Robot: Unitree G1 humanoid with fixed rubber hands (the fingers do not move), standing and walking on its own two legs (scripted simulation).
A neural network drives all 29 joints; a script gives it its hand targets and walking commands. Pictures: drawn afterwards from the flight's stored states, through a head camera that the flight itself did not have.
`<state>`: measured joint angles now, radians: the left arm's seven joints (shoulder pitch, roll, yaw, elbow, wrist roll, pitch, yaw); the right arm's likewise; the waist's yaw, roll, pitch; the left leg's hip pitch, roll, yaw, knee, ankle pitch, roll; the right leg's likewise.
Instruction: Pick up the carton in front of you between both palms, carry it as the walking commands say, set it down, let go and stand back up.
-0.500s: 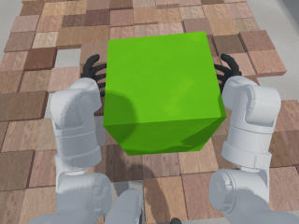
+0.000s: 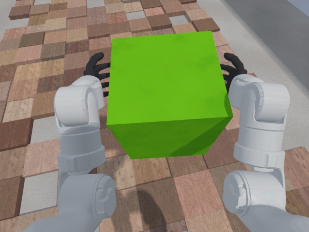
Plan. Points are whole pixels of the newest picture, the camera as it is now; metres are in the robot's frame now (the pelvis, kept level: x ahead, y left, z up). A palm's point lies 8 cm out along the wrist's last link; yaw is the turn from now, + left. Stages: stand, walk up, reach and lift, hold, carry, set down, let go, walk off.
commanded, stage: carry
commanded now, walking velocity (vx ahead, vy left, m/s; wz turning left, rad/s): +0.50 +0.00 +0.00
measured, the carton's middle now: (165, 104) +0.40 -0.02 +0.09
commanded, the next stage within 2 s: none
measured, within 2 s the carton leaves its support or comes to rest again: neither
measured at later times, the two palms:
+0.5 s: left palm (90, 48) +0.64 +0.20 +0.09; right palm (184, 49) +0.62 -0.10 +0.09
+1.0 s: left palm (80, 22) +0.66 +0.21 +0.16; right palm (181, 17) +0.67 -0.09 +0.16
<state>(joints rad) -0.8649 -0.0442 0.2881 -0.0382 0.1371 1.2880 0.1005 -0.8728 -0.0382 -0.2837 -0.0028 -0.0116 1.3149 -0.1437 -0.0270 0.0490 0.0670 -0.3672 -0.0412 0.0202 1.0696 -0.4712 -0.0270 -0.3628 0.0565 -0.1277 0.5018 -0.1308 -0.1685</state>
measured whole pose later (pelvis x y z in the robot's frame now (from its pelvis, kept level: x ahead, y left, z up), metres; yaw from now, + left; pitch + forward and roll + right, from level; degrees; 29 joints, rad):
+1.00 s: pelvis +0.33 +0.05 +0.02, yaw +2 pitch +2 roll +0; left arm -0.67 0.00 0.20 0.27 0.08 1.20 0.11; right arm -0.66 0.01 -0.20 0.25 -0.08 1.23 -0.13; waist 0.01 -0.01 -0.14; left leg -0.28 -0.02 0.12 0.50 -0.26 0.05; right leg -0.30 0.01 -0.04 0.51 -0.24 -0.03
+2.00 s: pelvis +0.31 +0.07 +0.02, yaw +2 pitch +1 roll -1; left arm -0.71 0.01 0.19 0.28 0.07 1.22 0.12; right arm -0.69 -0.01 -0.20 0.26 -0.06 1.24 -0.13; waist 0.01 -0.01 -0.09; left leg -0.29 -0.02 0.17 0.49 -0.23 0.03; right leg -0.32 -0.01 -0.04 0.50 -0.21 0.00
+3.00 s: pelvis +0.41 +0.02 +0.02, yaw +1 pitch +4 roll +0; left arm -0.87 0.03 0.30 0.24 0.08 1.34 0.12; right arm -0.87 -0.03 -0.24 0.24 -0.05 1.35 -0.16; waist -0.04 0.03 -0.12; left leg -0.21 0.07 0.17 0.55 -0.38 0.00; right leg -0.37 -0.01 -0.13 0.48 -0.18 -0.04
